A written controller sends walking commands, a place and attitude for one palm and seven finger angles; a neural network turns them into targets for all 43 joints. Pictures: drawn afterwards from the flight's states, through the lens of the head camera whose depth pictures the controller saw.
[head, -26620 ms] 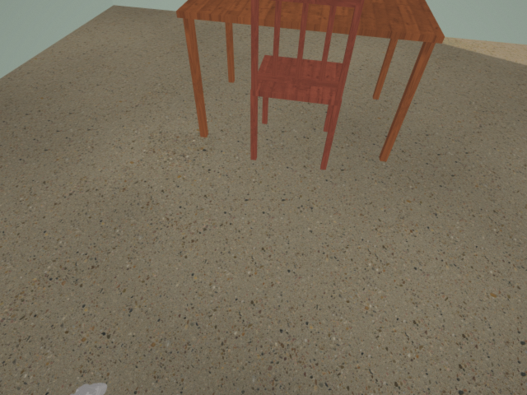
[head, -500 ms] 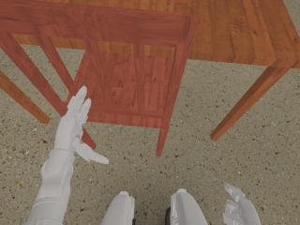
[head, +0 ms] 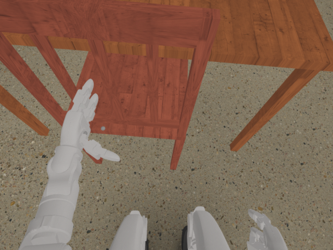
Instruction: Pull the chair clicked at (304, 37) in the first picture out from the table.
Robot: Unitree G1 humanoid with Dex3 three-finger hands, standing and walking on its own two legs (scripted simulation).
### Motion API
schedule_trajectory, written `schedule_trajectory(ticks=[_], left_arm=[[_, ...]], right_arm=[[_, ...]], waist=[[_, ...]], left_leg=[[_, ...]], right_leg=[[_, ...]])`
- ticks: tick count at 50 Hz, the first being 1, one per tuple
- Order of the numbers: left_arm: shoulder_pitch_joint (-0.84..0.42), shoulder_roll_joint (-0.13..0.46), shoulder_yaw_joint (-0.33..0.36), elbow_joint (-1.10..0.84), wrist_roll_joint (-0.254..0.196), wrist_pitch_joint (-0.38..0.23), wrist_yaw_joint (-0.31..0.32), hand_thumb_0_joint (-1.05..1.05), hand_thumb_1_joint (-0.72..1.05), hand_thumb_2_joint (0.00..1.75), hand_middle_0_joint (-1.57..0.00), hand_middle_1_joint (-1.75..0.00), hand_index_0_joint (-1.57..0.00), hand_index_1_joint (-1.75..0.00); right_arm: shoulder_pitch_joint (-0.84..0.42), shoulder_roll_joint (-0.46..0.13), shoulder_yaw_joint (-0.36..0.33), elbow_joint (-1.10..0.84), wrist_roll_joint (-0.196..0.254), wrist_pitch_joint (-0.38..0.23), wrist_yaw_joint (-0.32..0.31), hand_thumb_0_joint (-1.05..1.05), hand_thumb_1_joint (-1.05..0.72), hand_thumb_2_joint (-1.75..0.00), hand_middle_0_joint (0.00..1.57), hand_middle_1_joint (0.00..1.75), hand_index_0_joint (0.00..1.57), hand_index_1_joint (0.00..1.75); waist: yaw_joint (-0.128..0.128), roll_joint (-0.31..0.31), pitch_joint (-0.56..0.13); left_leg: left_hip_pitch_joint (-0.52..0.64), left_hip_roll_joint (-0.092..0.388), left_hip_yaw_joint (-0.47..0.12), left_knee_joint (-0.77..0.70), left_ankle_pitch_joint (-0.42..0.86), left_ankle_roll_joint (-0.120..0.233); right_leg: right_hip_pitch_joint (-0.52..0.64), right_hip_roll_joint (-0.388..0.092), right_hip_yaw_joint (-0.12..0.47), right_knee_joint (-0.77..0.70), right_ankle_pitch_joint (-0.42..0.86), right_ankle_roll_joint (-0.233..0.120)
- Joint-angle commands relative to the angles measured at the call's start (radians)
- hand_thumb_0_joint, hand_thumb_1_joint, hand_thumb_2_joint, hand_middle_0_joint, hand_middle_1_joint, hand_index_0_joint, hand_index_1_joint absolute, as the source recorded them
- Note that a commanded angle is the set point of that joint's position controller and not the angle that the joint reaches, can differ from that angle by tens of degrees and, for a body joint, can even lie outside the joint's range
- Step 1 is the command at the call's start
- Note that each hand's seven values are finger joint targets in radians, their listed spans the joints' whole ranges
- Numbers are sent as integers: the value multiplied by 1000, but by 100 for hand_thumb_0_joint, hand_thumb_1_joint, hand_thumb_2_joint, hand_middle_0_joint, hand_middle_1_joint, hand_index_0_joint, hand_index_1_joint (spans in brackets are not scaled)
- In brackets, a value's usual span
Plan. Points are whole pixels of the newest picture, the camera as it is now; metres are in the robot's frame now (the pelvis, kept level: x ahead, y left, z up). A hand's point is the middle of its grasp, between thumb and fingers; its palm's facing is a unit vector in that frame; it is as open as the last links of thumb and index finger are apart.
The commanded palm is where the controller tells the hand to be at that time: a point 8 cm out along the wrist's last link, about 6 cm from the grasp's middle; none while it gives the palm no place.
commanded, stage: push the fingers through the gap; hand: left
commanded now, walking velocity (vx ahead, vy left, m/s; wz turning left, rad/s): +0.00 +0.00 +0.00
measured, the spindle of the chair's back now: (110, 87) +0.50 +0.15 +0.03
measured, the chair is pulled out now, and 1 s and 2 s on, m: -0.01 -0.01 -0.01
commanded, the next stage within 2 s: hook a spindle and tug to test in 1.16 s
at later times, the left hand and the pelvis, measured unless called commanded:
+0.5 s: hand (111, 109) +0.44 +0.14 +0.01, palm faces -0.08 -1.00 -0.05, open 16.9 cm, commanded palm +0.42 +0.19 +0.02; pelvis +0.00 +0.00 +0.00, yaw +0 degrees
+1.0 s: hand (113, 101) +0.46 +0.14 +0.02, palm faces -0.07 -1.00 -0.05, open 16.9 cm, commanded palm +0.44 +0.19 +0.02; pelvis -0.01 +0.00 -0.01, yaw -1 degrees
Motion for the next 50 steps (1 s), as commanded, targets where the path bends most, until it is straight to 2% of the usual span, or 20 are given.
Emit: schedule_trajectory(ticks=[1, 2, 5, 8, 14, 16, 17, 20, 22, 24, 25, 29, 31, 34, 37, 39, 42, 44, 47, 50], left_arm=[[-280, 151, 50, -200, -17, -82, 4, 0, -50, 30, -6, -8, -6, -8], [-303, 151, 48, -187, -17, -86, 4, 0, -50, 30, -6, -8, -6, -8], [-371, 162, 51, -167, -11, -100, 5, 0, -50, 30, -6, -8, -6, -8], [-394, 161, 54, -87, -3, -98, 7, 0, -50, 30, -6, -8, -6, -8], [-478, 165, 45, -56, 12, -106, 10, 0, -50, 30, -6, -8, -6, -8], [-476, 176, 64, -31, 14, -107, 20, 0, -50, 30, -6, -8, -6, -8], [-512, 153, 40, -20, 15, -106, 22, 0, -50, 30, -6, -8, -6, -8], [-558, 191, 78, 47, 25, -108, 36, 0, -50, 30, -6, -8, -6, -8], [-584, 218, 101, 57, 31, -116, 41, 0, -50, 30, -6, -8, -6, -8], [-598, 252, 120, 41, 39, -130, 43, 0, -50, 30, -6, -8, -6, -8], [-620, 231, 101, 17, 40, -137, 43, 0, -50, 30, -6, -8, -6, -8], [-590, 240, 125, 105, 36, -129, 38, 0, -50, 30, -6, -8, -6, -8], [-601, 235, 120, 130, 37, -123, 28, 0, -50, 30, -6, -8, -6, -8], [-682, 240, 113, 163, 42, -126, 22, 0, -50, 30, -6, -8, -6, -8], [-751, 259, 121, 129, 41, -149, 23, 0, -50, 30, -6, -8, -6, -8], [-735, 280, 139, 143, 41, -158, 22, 0, -50, 30, -6, -8, -6, -8], [-702, 250, 124, 195, 43, -151, 16, 0, -50, 30, -6, -8, -6, -8], [-698, 277, 145, 228, 48, -144, 16, 0, -50, 30, -6, -8, -6, -8], [-692, 284, 148, 183, 49, -142, 16, 0, -50, 30, -6, -8, -6, -8], [-705, 272, 140, 164, 44, -150, 22, 0, -50, 30, -6, -8, -6, -8]], right_arm=[[63, -161, -69, -98, -1, -36, -8, 0, -90, -90, 20, 30, 20, 30], [67, -162, -67, -93, -1, -35, -9, 0, -90, -90, 20, 30, 20, 30], [76, -164, -68, -77, -4, -36, -10, 0, -90, -90, 20, 30, 20, 30], [85, -168, -68, -66, -5, -31, -9, 0, -90, -90, 20, 30, 20, 30], [110, -175, -71, -59, -10, -24, -4, 0, -90, -90, 20, 30, 20, 30], [115, -176, -73, -56, -13, -20, 1, 0, -90, -90, 20, 30, 20, 30], [116, -174, -70, -52, -13, -17, 2, 0, -90, -90, 20, 30, 20, 30], [130, -181, -70, -42, -16, -9, 2, 0, -90, -90, 20, 30, 20, 30], [137, -179, -70, -42, -19, -5, 4, 0, -90, -90, 20, 30, 20, 30], [147, -183, -70, -47, -23, -2, 7, 0, -90, -90, 20, 30, 20, 30], [149, -177, -70, -48, -24, -1, 10, 0, -90, -90, 20, 30, 20, 30], [165, -180, -70, -41, -24, 12, 15, 0, -90, -90, 20, 30, 20, 30], [165, -178, -69, -41, -20, 18, 16, 0, -90, -90, 20, 30, 20, 30], [174, -180, -68, -31, -20, 21, 14, 0, -90, -90, 20, 30, 20, 30], [183, -182, -70, -25, -26, 22, 15, 0, -90, -90, 20, 30, 20, 30], [191, -186, -70, -26, -28, 23, 16, 0, -90, -90, 20, 30, 20, 30], [188, -183, -70, -23, -26, 30, 21, 0, -90, -90, 20, 30, 20, 30], [193, -189, -69, -23, -25, 37, 20, 0, -90, -90, 20, 30, 20, 30], [190, -185, -69, -37, -25, 44, 24, 0, -90, -90, 20, 30, 20, 30], [188, -184, -68, -40, -25, 47, 24, 0, -90, -90, 20, 30, 20, 30]], waist=[[-19, 38, -455], [-26, 12, -450], [-35, 56, -451], [-42, 22, -419], [-48, 75, -480], [-41, 73, -486], [-59, 57, -473], [-66, 36, -453], [-62, 33, -471], [-52, 75, -517], [-56, 103, -545], [-67, 16, -507], [-66, 14, -498], [-85, 42, -465], [-86, 71, -525], [-83, 63, -540], [-82, 48, -509], [-85, 26, -495], [-68, 83, -533], [-79, 52, -519]], left_leg=[[256, -19, -35, -178, 356, -13], [248, -17, -40, -179, 350, -13], [249, -18, -39, -170, 347, -14], [227, -17, -44, -176, 307, -14], [291, -13, -59, -174, 379, -22], [291, -14, -58, -175, 371, -24], [281, -13, -58, -174, 369, -21], [237, -15, -55, -165, 336, -15], [220, -19, -43, -159, 335, -11], [256, -18, -50, -157, 381, -16], [290, -17, -51, -155, 416, -20], [219, -17, -40, -146, 403, -10], [185, -20, -30, -146, 363, -6], [175, -20, -29, -142, 317, -2], [218, -20, -34, -135, 345, -5], [222, -20, -38, -135, 361, -6], [203, -20, -35, -140, 345, -5], [176, -19, -34, -138, 322, -1], [204, -21, -28, -143, 349, -4], [205, -17, -34, -145, 349, -2]], right_leg=[[293, 33, 30, -143, 225, -33], [290, 34, 25, -141, 220, -32], [266, 33, 28, -137, 212, -32], [249, 36, 23, -141, 174, -33], [218, 38, 13, -123, 203, -37], [221, 37, 14, -127, 195, -37], [216, 37, 12, -128, 201, -35], [209, 39, 17, -125, 183, -33], [240, 37, 27, -126, 203, -32], [240, 39, 25, -110, 229, -37], [236, 37, 25, -109, 252, -36], [277, 45, 29, -115, 279, -33], [289, 41, 38, -122, 264, -31], [246, 45, 40, -127, 218, -31], [246, 44, 42, -125, 231, -32], [254, 47, 39, -119, 243, -33], [254, 46, 35, -126, 233, -33], [249, 47, 36, -124, 215, -32], [267, 45, 43, -125, 241, -33], [262, 48, 38, -127, 239, -31]])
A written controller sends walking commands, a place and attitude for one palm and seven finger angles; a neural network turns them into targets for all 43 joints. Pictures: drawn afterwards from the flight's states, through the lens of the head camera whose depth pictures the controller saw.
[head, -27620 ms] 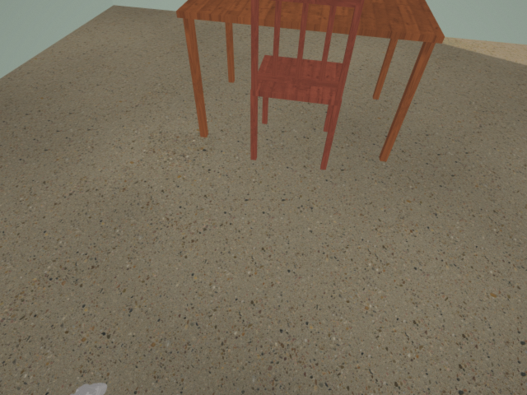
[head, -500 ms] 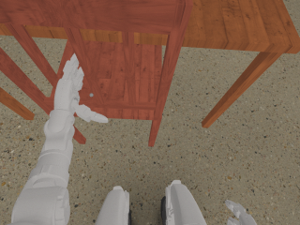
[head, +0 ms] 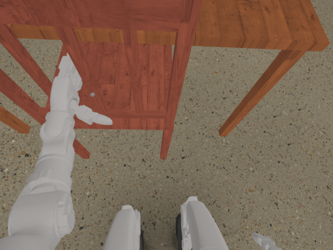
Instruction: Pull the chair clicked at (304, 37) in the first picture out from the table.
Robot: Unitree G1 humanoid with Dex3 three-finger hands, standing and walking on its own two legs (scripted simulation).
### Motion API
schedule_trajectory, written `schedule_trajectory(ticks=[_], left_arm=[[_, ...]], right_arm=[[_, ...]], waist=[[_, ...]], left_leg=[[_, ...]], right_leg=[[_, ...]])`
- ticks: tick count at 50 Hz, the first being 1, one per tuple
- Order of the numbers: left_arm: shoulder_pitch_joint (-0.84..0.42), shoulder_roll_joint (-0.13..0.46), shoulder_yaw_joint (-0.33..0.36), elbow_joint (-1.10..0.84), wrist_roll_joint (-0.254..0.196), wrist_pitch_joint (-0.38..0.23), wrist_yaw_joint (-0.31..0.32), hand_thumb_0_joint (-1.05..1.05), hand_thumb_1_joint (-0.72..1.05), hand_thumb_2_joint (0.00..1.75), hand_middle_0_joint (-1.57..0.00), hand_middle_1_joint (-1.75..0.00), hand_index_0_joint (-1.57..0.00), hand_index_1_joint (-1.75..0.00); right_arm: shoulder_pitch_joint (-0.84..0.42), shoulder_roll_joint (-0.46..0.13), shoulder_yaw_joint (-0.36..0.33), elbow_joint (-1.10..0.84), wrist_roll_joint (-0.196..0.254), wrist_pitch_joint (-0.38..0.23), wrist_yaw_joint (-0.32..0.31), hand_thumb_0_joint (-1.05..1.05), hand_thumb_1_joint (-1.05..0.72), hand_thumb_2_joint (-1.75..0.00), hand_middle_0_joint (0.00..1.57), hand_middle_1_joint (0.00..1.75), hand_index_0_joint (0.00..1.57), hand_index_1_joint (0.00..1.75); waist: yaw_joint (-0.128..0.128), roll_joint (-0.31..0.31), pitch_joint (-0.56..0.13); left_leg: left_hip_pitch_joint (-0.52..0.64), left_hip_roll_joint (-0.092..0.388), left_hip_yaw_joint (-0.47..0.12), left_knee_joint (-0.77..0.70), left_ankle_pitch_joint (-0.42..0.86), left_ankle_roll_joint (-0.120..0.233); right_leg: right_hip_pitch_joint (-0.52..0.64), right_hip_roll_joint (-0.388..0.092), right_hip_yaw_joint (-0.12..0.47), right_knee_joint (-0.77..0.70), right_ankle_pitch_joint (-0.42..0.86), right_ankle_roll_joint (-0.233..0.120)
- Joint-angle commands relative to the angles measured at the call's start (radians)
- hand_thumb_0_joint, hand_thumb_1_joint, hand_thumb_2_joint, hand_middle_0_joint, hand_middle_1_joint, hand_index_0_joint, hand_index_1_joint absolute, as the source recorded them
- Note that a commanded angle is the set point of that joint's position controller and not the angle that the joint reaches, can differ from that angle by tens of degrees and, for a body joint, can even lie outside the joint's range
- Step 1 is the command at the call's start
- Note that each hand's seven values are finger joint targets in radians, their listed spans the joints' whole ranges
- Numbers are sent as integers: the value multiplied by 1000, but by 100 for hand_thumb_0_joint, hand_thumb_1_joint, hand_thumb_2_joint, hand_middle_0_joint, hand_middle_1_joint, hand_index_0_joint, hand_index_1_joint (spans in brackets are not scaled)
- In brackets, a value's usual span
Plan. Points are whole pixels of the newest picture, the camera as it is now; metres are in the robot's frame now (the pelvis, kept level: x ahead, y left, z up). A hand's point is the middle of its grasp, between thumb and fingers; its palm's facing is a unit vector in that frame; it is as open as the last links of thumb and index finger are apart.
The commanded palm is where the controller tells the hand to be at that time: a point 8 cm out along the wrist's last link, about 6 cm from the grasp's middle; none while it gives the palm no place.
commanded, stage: push the fingers through the gap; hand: left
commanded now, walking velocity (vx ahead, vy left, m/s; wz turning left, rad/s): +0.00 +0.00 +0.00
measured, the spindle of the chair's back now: (88, 79) +0.50 +0.16 +0.04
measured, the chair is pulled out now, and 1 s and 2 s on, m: -0.01 -0.01 0.01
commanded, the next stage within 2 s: hook a spindle and tug to test in 0.16 s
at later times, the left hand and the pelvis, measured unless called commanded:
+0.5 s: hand (95, 95) +0.47 +0.15 +0.02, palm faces -0.05 -1.00 -0.05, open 16.3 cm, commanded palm +0.45 +0.19 +0.03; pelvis +0.00 +0.00 +0.00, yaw +0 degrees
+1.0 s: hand (97, 93) +0.47 +0.14 +0.03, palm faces -0.03 -1.00 -0.06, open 8.1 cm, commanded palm +0.44 +0.18 +0.03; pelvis +0.01 +0.00 +0.00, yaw +0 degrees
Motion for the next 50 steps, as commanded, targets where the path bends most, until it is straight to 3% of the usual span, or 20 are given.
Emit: schedule_trajectory(ticks=[1, 3, 4, 6, 8, 10, 13, 14, 20, 23, 26, 28, 30, 31, 32, 34, 36, 38, 47, 50], left_arm=[[-345, 181, 17, -227, -17, -81, 12, 0, -50, 30, -6, -8, -6, -8], [-373, 179, 12, -219, -13, -88, 18, 0, -50, 30, -6, -8, -6, -8], [-406, 179, 6, -250, -13, -98, 20, 0, -50, 30, -6, -8, -6, -8], [-391, 168, 0, -217, -11, -97, 22, 0, -50, 30, -6, -8, -6, -8], [-388, 198, 24, -199, -5, -97, 25, 0, -50, 30, -6, -8, -6, -8], [-401, 170, 0, -196, -4, -96, 24, 0, -50, 30, -6, -8, -6, -8], [-357, 164, 2, -211, -10, -86, 20, 0, -50, 30, -6, -8, -6, -8], [-334, 166, 6, -189, -9, -80, 20, 0, -50, 30, -8, -13, -8, -13], [-337, 149, -3, -239, -13, -79, 35, 0, -50, 30, -18, -46, -18, -46], [-365, 147, -4, -206, -5, -85, 43, 0, -50, 30, -24, -63, -24, -63], [-403, 187, 19, -212, 2, -101, 44, 0, -50, 30, -29, -79, -29, -79], [-408, 167, -1, -226, 4, -110, 41, 0, -50, 30, -32, -90, -32, -90], [-393, 127, -28, -245, 0, -111, 39, 0, -39, 35, -36, -101, -36, -101], [-357, 151, -7, -233, -2, -105, 39, 0, -33, 37, -38, -107, -38, -107], [-352, 132, -26, -225, -1, -97, 35, 0, -28, 40, -39, -112, -39, -112], [-338, 106, -37, -202, -7, -78, 33, 0, -16, 44, -43, -123, -43, -123], [-333, 99, -42, -204, -7, -65, 36, 0, -5, 49, -46, -134, -46, -134], [-341, 131, -13, -226, -7, -65, 47, 0, 6, 54, -50, -145, -50, -145], [-302, 123, -22, -283, 4, -108, 66, 0, 56, 76, -50, -145, -50, -145], [-296, 71, -66, -272, -1, -98, 54, 0, 73, 83, -50, -145, -50, -145]], right_arm=[[120, -166, -65, -74, -1, -23, -7, 0, -90, -90, 20, 30, 20, 30], [121, -167, -64, -69, -1, -23, -7, 0, -90, -90, 20, 30, 20, 30], [122, -166, -64, -68, -2, -27, -8, 0, -90, -90, 20, 30, 20, 30], [121, -167, -64, -63, -1, -27, -8, 0, -90, -90, 20, 30, 20, 30], [125, -171, -65, -57, -4, -25, -9, 0, -90, -90, 20, 30, 20, 30], [126, -170, -63, -59, -5, -23, -8, 0, -90, -90, 20, 30, 20, 30], [126, -169, -66, -66, -4, -18, -4, 0, -90, -90, 20, 30, 20, 30], [130, -170, -67, -66, -3, -15, -4, 0, -90, -90, 20, 30, 20, 30], [121, -163, -66, -77, 0, -10, -1, 0, -90, -90, 20, 30, 20, 30], [120, -160, -65, -68, -2, -11, -3, 0, -90, -90, 20, 30, 20, 30], [123, -163, -63, -64, -5, -15, -7, 0, -90, -90, 20, 30, 20, 30], [117, -160, -62, -69, -7, -17, -5, 0, -90, -90, 20, 30, 20, 30], [121, -158, -67, -71, -7, -20, -2, 0, -90, -90, 20, 30, 20, 30], [126, -164, -68, -69, -7, -17, -2, 0, -90, -90, 20, 30, 20, 30], [122, -162, -68, -68, -5, -14, -1, 0, -90, -90, 20, 30, 20, 30], [128, -161, -68, -69, -3, -11, 0, 0, -90, -90, 20, 30, 20, 30], [123, -162, -69, -70, 1, -7, 0, 0, -90, -90, 20, 30, 20, 30], [124, -162, -70, -72, -1, -5, -1, 0, -90, -90, 20, 30, 20, 30], [120, -153, -71, -79, -6, -15, 7, 0, -90, -90, 20, 30, 20, 30], [112, -150, -72, -76, 0, -16, 9, 0, -90, -90, 20, 30, 20, 30]], waist=[[-16, 30, -527], [-23, 32, -507], [-26, 71, -523], [-25, 66, -512], [-22, 60, -509], [-27, 69, -516], [-15, 74, -547], [-16, 49, -545], [-16, 46, -539], [-28, 13, -483], [-22, 55, -509], [-18, 85, -527], [-21, 107, -570], [-13, 80, -572], [-19, 90, -560], [-26, 49, -541], [-22, 54, -529], [-14, 47, -540], [-5, 49, -560], [-15, 68, -538]], left_leg=[[281, -31, -36, -164, 330, 1], [274, -31, -41, -168, 301, 1], [301, -29, -43, -165, 312, 0], [306, -30, -45, -170, 304, -3], [292, -30, -43, -165, 304, -2], [316, -29, -53, -168, 328, -4], [340, -27, -50, -168, 374, -9], [332, -27, -52, -164, 374, -8], [326, -27, -46, -170, 377, -7], [271, -30, -40, -168, 320, -1], [285, -32, -39, -161, 317, -2], [309, -33, -42, -163, 331, -6], [366, -30, -47, -161, 385, -11], [369, -25, -55, -162, 409, -15], [367, -25, -54, -162, 412, -16], [342, -26, -52, -164, 399, -11], [332, -26, -50, -172, 382, -12], [323, -28, -45, -172, 373, -10], [332, -29, -37, -170, 397, -10], [344, -26, -37, -173, 388, -13]], right_leg=[[352, 33, 36, -148, 217, -25], [330, 34, 32, -148, 186, -25], [311, 35, 31, -140, 185, -27], [303, 35, 28, -146, 173, -28], [308, 33, 29, -143, 176, -29], [291, 34, 21, -135, 184, -30], [311, 33, 20, -136, 223, -31], [311, 36, 20, -131, 223, -30], [328, 34, 22, -137, 238, -27], [325, 35, 26, -143, 205, -25], [318, 33, 32, -136, 198, -28], [312, 32, 28, -131, 201, -31], [305, 34, 23, -129, 233, -31], [311, 34, 17, -124, 248, -33], [300, 33, 16, -125, 247, -31], [310, 35, 15, -129, 246, -29], [309, 33, 14, -133, 234, -28], [332, 33, 20, -137, 239, -28], [366, 35, 29, -132, 275, -30], [336, 34, 25, -139, 257, -30]])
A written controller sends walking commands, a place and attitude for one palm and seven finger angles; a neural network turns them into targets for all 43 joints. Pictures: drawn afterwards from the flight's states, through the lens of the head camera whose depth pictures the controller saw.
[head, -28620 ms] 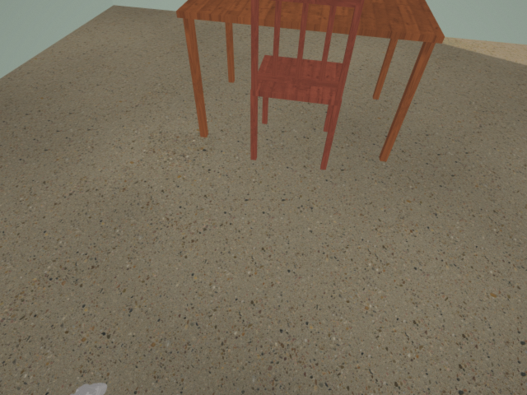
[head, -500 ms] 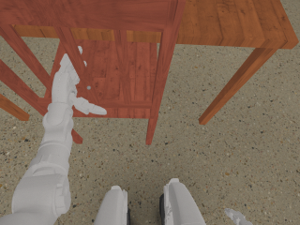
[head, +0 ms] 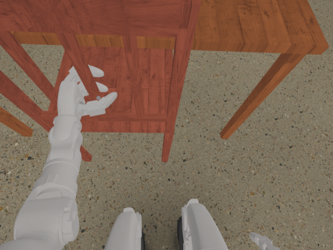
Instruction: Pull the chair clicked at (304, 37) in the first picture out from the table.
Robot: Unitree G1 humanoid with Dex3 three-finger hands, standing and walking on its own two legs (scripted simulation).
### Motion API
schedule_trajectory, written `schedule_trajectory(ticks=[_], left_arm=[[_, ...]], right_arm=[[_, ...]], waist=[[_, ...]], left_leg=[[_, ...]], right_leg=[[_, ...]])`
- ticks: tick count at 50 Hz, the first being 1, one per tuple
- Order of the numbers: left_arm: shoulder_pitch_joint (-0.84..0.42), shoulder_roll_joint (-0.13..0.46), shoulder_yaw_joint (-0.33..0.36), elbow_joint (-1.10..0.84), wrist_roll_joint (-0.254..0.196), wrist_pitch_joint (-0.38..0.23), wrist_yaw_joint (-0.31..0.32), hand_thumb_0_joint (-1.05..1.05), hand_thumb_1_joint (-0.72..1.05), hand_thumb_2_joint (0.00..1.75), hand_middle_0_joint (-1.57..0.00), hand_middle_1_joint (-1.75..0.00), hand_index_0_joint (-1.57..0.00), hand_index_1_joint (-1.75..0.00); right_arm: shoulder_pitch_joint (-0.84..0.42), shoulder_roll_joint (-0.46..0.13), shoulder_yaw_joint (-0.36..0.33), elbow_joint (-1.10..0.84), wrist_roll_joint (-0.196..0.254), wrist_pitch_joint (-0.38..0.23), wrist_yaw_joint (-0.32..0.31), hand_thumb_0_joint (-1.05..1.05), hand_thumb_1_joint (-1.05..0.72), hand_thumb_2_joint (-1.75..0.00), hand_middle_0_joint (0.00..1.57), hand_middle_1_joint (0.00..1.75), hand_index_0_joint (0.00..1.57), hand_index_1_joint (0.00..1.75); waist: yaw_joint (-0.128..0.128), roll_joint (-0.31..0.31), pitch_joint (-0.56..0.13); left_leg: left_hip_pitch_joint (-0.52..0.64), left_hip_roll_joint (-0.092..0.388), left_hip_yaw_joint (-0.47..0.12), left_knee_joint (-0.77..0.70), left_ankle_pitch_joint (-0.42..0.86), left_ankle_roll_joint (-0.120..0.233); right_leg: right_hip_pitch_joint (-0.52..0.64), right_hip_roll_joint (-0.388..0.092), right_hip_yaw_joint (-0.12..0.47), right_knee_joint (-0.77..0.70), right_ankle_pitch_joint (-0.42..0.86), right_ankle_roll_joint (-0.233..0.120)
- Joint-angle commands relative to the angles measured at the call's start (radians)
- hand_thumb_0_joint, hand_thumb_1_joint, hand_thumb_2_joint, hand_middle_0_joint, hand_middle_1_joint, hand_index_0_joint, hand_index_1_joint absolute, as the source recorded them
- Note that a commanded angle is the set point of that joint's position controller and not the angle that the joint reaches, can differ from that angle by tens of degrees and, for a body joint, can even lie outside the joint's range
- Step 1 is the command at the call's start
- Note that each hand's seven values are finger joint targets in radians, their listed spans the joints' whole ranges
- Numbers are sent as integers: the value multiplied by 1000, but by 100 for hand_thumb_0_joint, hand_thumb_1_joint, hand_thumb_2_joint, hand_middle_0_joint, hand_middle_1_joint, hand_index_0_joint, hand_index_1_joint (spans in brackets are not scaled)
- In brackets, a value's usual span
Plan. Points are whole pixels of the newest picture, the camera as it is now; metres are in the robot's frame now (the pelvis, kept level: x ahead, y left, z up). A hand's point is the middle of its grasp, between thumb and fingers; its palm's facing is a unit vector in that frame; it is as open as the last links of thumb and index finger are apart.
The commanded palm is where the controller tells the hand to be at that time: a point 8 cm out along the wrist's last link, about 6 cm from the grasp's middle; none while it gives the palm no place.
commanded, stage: hook a spindle and tug to test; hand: left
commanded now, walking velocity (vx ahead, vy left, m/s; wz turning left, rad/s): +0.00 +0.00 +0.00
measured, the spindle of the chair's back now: (90, 84) +0.50 +0.16 +0.03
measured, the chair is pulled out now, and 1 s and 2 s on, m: -0.01 0.01 0.13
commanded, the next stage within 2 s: step backward, pulling the chair out in 0.76 s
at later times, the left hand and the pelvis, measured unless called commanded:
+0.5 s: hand (99, 99) +0.46 +0.14 +0.03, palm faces -0.03 -1.00 -0.04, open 5.5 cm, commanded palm +0.42 +0.19 +0.02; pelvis +0.02 +0.00 +0.01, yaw -1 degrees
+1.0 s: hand (97, 102) +0.44 +0.14 +0.04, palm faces +0.00 -0.99 -0.15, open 5.6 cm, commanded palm +0.42 +0.19 +0.03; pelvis +0.04 +0.01 +0.06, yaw +0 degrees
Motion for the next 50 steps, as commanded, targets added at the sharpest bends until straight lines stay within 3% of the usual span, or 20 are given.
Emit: schedule_trajectory(ticks=[1, 3, 5, 9, 10, 14, 18, 21, 22, 23, 26, 31, 36, 41, 43, 44, 45, 47, 48, 50], left_arm=[[-345, 132, -12, -211, -12, -84, -18, 0, 79, 85, -50, -145, -50, -145], [-334, 159, 5, -225, -8, -85, -19, 0, 90, 90, -50, -145, -50, -145], [-336, 135, -12, -212, -9, -84, -21, 0, 90, 90, -50, -145, -50, -145], [-287, 163, 12, -243, -10, -89, -26, 0, 90, 90, -50, -145, -50, -145], [-273, 131, -7, -242, -17, -84, -29, 0, 90, 90, -50, -145, -50, -145], [-206, 163, 20, -258, -14, -78, -30, 0, 90, 90, -50, -145, -50, -145], [-124, 117, -9, -323, -26, -72, -33, 0, 90, 90, -50, -145, -50, -145], [-65, 144, 14, -344, -28, -66, -30, 0, 90, 90, -50, -145, -50, -145], [-66, 110, -19, -367, -29, -66, -33, 0, 90, 90, -50, -145, -50, -145], [-50, 105, -16, -368, -33, -63, -30, 0, 90, 90, -50, -145, -50, -145], [12, 131, 14, -402, -37, -63, -29, 0, 90, 90, -50, -145, -50, -145], [106, 89, -17, -441, -46, -51, -33, 0, 90, 90, -50, -145, -50, -145], [187, 96, -3, -500, -57, -46, -32, 0, 90, 90, -50, -145, -50, -145], [239, 54, -43, -555, -61, -44, -30, 0, 90, 90, -50, -145, -50, -145], [186, 33, -78, -615, -60, -49, -27, 0, 90, 90, -50, -145, -50, -145], [-125, 307, 5, -685, 50, 64, 101, 0, 90, 90, -50, -145, -50, -145], [-198, 262, -49, -753, 60, 117, 149, 0, 90, 90, -50, -145, -50, -145], [-27, 164, -87, -595, 67, 205, 195, 0, 90, 90, -50, -145, -50, -145], [36, 99, -143, -515, 70, 237, 204, 0, 90, 90, -50, -145, -50, -145], [64, 28, -202, -348, 80, 293, 219, 0, 90, 90, -50, -145, -50, -145]], right_arm=[[117, -168, -67, -61, 3, -27, -7, 0, -90, -90, 20, 30, 20, 30], [121, -171, -66, -69, 3, -28, -10, 0, -90, -90, 20, 30, 20, 30], [116, -167, -65, -68, 4, -30, -10, 0, -90, -90, 20, 30, 20, 30], [117, -169, -68, -78, 3, -31, -9, 0, -90, -90, 20, 30, 20, 30], [114, -163, -67, -81, 5, -30, -7, 0, -90, -90, 20, 30, 20, 30], [113, -165, -69, -88, 6, -27, -5, 0, -90, -90, 20, 30, 20, 30], [101, -155, -72, -105, 10, -27, 2, 0, -90, -90, 20, 30, 20, 30], [101, -157, -73, -111, 13, -28, 2, 0, -90, -90, 20, 30, 20, 30], [92, -153, -71, -117, 14, -29, 4, 0, -90, -90, 20, 30, 20, 30], [95, -151, -74, -116, 15, -29, 4, 0, -90, -90, 20, 30, 20, 30], [96, -151, -76, -123, 14, -32, 4, 0, -90, -90, 20, 30, 20, 30], [92, -145, -77, -133, 17, -36, 10, 0, -90, -90, 20, 30, 20, 30], [90, -140, -81, -139, 18, -43, 9, 0, -90, -90, 20, 30, 20, 30], [87, -134, -86, -141, 19, -51, 13, 0, -90, -90, 20, 30, 20, 30], [80, -132, -83, -145, 20, -54, 12, 0, -90, -90, 20, 30, 20, 30], [132, -117, -76, -199, 62, 35, -39, 0, -90, -90, 20, 30, 20, 30], [135, -105, -88, -207, 72, 62, -79, 0, -90, -90, 20, 30, 20, 30], [104, -109, -85, -195, 77, 83, -113, 0, -90, -90, 20, 30, 20, 30], [88, -107, -76, -184, 80, 100, -121, 0, -90, -90, 20, 30, 20, 30], [103, -109, -70, -142, 78, 126, -138, 0, -90, -90, 20, 30, 20, 30]], waist=[[-27, 37, -503], [-18, 26, -521], [-21, 44, -514], [0, 56, -547], [-4, 51, -548], [13, 25, -537], [26, 45, -550], [39, 23, -542], [34, 41, -537], [30, 13, -526], [47, 28, -543], [56, 23, -522], [70, 22, -535], [70, 21, -532], [61, 35, -548], [39, 81, -687], [34, 113, -666], [34, 99, -541], [34, 81, -488], [18, 10, -381]], left_leg=[[295, -26, -40, -157, 365, -7], [285, -29, -41, -163, 367, -4], [295, -28, -39, -160, 375, -5], [303, -30, -35, -159, 398, -6], [308, -31, -33, -160, 408, -6], [279, -31, -27, -162, 415, -4], [319, -27, -24, -172, 467, -10], [315, -23, -25, -178, 489, -12], [314, -25, -22, -179, 483, -11], [310, -24, -20, -180, 484, -9], [311, -23, -15, -179, 518, -10], [345, -16, -21, -187, 595, -16], [345, -16, -15, -189, 645, -16], [383, -8, -21, -185, 706, -19], [400, -10, -26, -190, 695, -20], [695, -12, 15, -337, 583, -5], [721, -14, 11, -389, 562, -8], [711, 1, -6, -425, 618, -13], [750, 24, -43, -473, 634, -15], [756, 49, -56, -502, 777, -7]], right_leg=[[322, 33, 18, -138, 252, -28], [352, 34, 23, -136, 262, -29], [332, 32, 22, -136, 263, -30], [362, 31, 27, -128, 287, -32], [366, 32, 25, -132, 299, -30], [402, 32, 29, -128, 325, -31], [419, 30, 27, -135, 362, -31], [434, 30, 26, -132, 380, -33], [432, 30, 29, -134, 380, -31], [438, 32, 27, -138, 386, -30], [462, 29, 33, -132, 423, -30], [458, 28, 23, -132, 446, -31], [507, 23, 32, -132, 517, -33], [490, 23, 25, -131, 533, -31], [493, 22, 23, -133, 523, -30], [809, -54, 110, -326, 587, -39], [864, -58, 108, -383, 671, -35], [792, -67, 94, -397, 731, -32], [745, -64, 74, -411, 653, -22], [751, -53, 57, -450, 727, -4]])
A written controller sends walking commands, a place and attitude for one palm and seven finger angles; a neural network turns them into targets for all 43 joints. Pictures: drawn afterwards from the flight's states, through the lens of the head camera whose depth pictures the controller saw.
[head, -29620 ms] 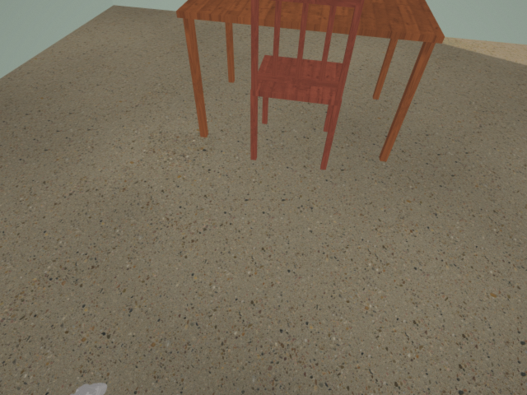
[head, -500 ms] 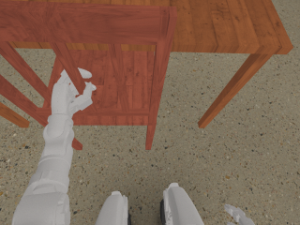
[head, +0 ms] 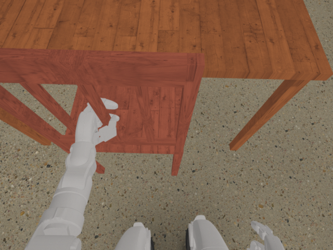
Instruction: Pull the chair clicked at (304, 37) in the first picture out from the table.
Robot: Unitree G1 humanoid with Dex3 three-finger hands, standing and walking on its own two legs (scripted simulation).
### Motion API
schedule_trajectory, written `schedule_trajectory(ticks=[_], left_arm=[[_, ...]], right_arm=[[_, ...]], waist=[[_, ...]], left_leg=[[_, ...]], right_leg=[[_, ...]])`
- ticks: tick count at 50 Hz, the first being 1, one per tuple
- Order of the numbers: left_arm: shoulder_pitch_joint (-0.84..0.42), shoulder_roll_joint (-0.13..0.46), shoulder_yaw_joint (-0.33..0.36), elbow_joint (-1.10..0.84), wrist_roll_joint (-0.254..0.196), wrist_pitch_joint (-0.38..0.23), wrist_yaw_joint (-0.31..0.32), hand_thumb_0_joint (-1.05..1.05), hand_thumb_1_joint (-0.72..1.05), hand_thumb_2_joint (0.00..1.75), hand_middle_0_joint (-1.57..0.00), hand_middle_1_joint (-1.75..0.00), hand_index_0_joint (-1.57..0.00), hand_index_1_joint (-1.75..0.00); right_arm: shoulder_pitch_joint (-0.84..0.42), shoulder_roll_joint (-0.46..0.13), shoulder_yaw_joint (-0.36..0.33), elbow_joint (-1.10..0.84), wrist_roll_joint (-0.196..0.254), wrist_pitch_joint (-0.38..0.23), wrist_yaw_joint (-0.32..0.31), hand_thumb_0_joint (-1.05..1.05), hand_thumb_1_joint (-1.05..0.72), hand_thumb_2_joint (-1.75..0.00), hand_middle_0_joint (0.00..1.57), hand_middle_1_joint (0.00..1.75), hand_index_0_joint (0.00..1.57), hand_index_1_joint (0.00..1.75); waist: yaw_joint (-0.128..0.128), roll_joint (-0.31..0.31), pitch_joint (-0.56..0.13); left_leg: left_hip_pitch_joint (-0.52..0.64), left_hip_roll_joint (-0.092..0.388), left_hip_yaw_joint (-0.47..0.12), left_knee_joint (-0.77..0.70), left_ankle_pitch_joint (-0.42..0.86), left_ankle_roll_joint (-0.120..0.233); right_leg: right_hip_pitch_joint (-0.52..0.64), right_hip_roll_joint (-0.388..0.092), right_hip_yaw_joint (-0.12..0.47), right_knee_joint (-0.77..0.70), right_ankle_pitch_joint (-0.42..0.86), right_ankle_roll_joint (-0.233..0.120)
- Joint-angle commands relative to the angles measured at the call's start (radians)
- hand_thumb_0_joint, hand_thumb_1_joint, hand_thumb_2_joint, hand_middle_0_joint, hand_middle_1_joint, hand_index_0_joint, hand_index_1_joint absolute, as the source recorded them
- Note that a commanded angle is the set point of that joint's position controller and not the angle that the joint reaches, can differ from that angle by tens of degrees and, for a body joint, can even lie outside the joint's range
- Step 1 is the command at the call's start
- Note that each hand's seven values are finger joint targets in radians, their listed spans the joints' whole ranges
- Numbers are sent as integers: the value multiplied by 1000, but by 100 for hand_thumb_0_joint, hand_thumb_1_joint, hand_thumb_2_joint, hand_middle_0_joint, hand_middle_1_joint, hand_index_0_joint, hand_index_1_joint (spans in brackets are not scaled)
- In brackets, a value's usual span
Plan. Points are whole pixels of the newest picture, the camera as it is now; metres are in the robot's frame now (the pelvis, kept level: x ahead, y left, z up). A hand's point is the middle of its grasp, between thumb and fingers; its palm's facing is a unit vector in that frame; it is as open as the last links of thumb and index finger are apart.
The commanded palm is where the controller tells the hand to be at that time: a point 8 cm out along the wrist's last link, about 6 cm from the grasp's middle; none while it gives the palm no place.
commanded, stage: step backward, pulling the chair out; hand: left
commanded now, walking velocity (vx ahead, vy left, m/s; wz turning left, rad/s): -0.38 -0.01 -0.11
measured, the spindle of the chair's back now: (104, 117) +0.43 +0.16 -0.02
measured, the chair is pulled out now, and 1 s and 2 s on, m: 0.01 0.13 0.14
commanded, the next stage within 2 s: none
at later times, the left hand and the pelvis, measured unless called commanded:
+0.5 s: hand (115, 137) +0.37 +0.12 -0.01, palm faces -0.04 -0.99 -0.12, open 5.1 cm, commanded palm +0.35 +0.17 -0.01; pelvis -0.01 +0.01 +0.06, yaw -5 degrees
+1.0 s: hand (126, 174) +0.28 +0.09 -0.01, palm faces -0.09 -0.98 -0.17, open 5.1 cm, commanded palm +0.28 +0.14 -0.01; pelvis -0.07 +0.00 +0.06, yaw -5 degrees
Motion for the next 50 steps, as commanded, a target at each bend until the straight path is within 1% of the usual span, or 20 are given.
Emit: schedule_trajectory(ticks=[1, 4, 7, 9, 13, 15, 17, 21, 25, 27, 29, 32, 34, 37, 39, 43, 44, 48, 49, 50], left_arm=[[-211, 120, -43, -4, 56, 39, 67, 0, 90, 90, -50, -145, -50, -145], [-331, 150, -35, 57, 49, 23, 74, 0, 90, 90, -50, -145, -50, -145], [-334, 128, -55, 142, 46, 0, 72, 0, 90, 90, -50, -145, -50, -145], [-321, 145, -38, 171, 47, -14, 71, 0, 90, 90, -50, -145, -50, -145], [-288, 107, -66, 158, 38, -36, 46, 0, 90, 90, -50, -145, -50, -145], [-253, 115, -52, 157, 37, -37, 37, 0, 90, 90, -50, -145, -50, -145], [-225, 120, -47, 142, 34, -41, 31, 0, 90, 90, -50, -145, -50, -145], [-219, 144, -40, 115, 28, -45, 39, 0, 90, 90, -50, -145, -50, -145], [-218, 167, -25, 115, 30, -48, 51, 0, 90, 90, -50, -145, -50, -145], [-232, 151, -42, 122, 30, -52, 56, 0, 90, 90, -50, -145, -50, -145], [-213, 197, -9, 130, 31, -55, 65, 0, 90, 90, -50, -145, -50, -145], [-239, 162, -50, 125, 28, -57, 70, 0, 90, 90, -50, -145, -50, -145], [-220, 205, -15, 132, 27, -54, 79, 0, 90, 90, -50, -145, -50, -145], [-240, 157, -62, 130, 24, -59, 80, 0, 90, 90, -50, -145, -50, -145], [-230, 190, -36, 147, 24, -59, 86, 0, 90, 90, -50, -145, -50, -145], [-256, 142, -84, 149, 22, -64, 87, 0, 90, 90, -50, -145, -50, -145], [-257, 177, -57, 156, 25, -64, 91, 0, 90, 90, -50, -145, -50, -145], [-288, 142, -95, 172, 26, -75, 90, 0, 90, 90, -50, -145, -50, -145], [-284, 183, -62, 189, 33, -77, 95, 0, 90, 90, -50, -145, -50, -145], [-294, 151, -89, 195, 31, -77, 92, 0, 90, 90, -50, -145, -50, -145]], right_arm=[[148, -154, -54, -42, 4, 32, -53, 0, -90, -90, 20, 30, 20, 30], [142, -167, -57, -19, -1, 49, -64, 0, -90, -90, 20, 30, 20, 30], [121, -161, -56, -3, -6, 57, -60, 0, -90, -90, 20, 30, 20, 30], [121, -168, -63, 10, -9, 58, -59, 0, -90, -90, 20, 30, 20, 30], [134, -155, -63, 26, -25, 51, -50, 0, -90, -90, 20, 30, 20, 30], [131, -154, -66, 30, -32, 50, -40, 0, -90, -90, 20, 30, 20, 30], [113, -156, -66, 21, -31, 52, -36, 0, -90, -90, 20, 30, 20, 30], [105, -166, -67, 16, -19, 59, -54, 0, -90, -90, 20, 30, 20, 30], [106, -166, -71, 34, -17, 52, -64, 0, -90, -90, 20, 30, 20, 30], [102, -162, -69, 41, -15, 46, -65, 0, -90, -90, 20, 30, 20, 30], [100, -171, -73, 45, -12, 42, -70, 0, -90, -90, 20, 30, 20, 30], [88, -161, -67, 51, -7, 36, -74, 0, -90, -90, 20, 30, 20, 30], [89, -171, -72, 50, -2, 32, -80, 0, -90, -90, 20, 30, 20, 30], [70, -161, -65, 47, 3, 22, -81, 0, -90, -90, 20, 30, 20, 30], [69, -174, -70, 52, 6, 12, -85, 0, -90, -90, 20, 30, 20, 30], [49, -164, -62, 54, 9, -10, -83, 0, -90, -90, 20, 30, 20, 30], [55, -174, -67, 60, 10, -15, -86, 0, -90, -90, 20, 30, 20, 30], [57, -167, -62, 70, 15, -43, -82, 0, -90, -90, 20, 30, 20, 30], [66, -178, -66, 81, 12, -48, -85, 0, -90, -90, 20, 30, 20, 30], [64, -175, -63, 81, 16, -55, -82, 0, -90, -90, 20, 30, 20, 30]], waist=[[-25, -25, -467], [-23, -5, -461], [-6, 139, -420], [4, 168, -417], [10, 246, -431], [17, 232, -432], [24, 194, -415], [16, 94, -406], [17, 136, -426], [14, 130, -407], [20, 121, -409], [9, 107, -388], [12, 70, -395], [7, 59, -366], [11, 45, -351], [17, 51, -302], [16, 36, -287], [17, 36, -255], [18, 21, -240], [21, 27, -240]], left_leg=[[408, 72, -63, -214, 772, -16], [469, 92, -59, -276, 831, -27], [541, 125, -82, -331, 859, -29], [590, 141, -101, -355, 907, -26], [786, 167, -113, -361, 1255, -49], [848, 177, -111, -360, 1314, -61], [804, 179, -94, -378, 1212, -63], [701, 179, -61, -422, 1020, -61], [736, 181, -38, -441, 985, -57], [720, 175, -32, -456, 904, -55], [693, 167, -26, -467, 810, -52], [671, 153, -10, -474, 728, -54], [657, 142, -9, -475, 667, -54], [636, 127, -7, -493, 556, -50], [641, 131, -13, -514, 524, -40], [627, 129, -9, -543, 432, -28], [628, 125, -10, -543, 405, -27], [621, 105, -2, -543, 307, -24], [627, 104, -4, -550, 291, -23], [620, 108, -13, -559, 286, -20]], right_leg=[[430, -53, 46, -208, 759, -13], [502, -72, 55, -268, 843, -9], [471, -63, 52, -313, 680, -12], [471, -42, 46, -334, 617, -16], [428, -23, 33, -362, 563, -20], [419, -9, 26, -393, 519, -21], [481, -18, 34, -429, 574, -30], [612, -73, 76, -425, 844, -42], [617, -82, 85, -427, 832, -38], [611, -80, 83, -439, 784, -38], [627, -90, 92, -447, 803, -38], [639, -109, 99, -454, 825, -39], [648, -116, 105, -461, 822, -37], [634, -118, 99, -483, 717, -36], [614, -96, 91, -502, 625, -23], [582, -83, 90, -528, 452, -14], [565, -82, 96, -546, 416, -14], [534, -96, 113, -591, 284, -20], [514, -89, 115, -607, 247, -18], [519, -84, 108, -598, 226, -18]])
